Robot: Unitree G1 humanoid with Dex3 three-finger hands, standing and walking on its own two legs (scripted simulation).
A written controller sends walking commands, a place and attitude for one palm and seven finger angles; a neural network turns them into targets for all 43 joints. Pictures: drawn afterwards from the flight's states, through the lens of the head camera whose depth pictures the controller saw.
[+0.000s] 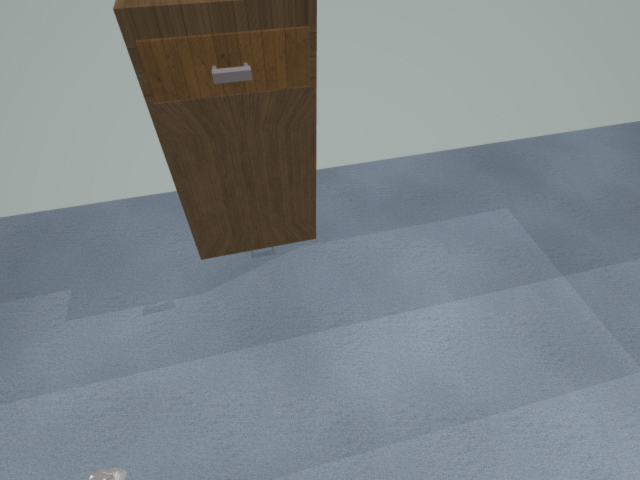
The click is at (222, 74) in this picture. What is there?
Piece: drawer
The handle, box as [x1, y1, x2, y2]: [211, 63, 251, 83]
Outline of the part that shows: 250,67 247,65 247,63 244,63 243,66 219,69 216,69 215,66 212,66 213,68 211,70 214,83 251,79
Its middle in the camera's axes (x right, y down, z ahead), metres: -0.24 -0.45 +1.03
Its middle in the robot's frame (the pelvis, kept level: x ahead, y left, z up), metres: +1.06 +0.30 +0.00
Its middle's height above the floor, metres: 0.77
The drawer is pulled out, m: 0.00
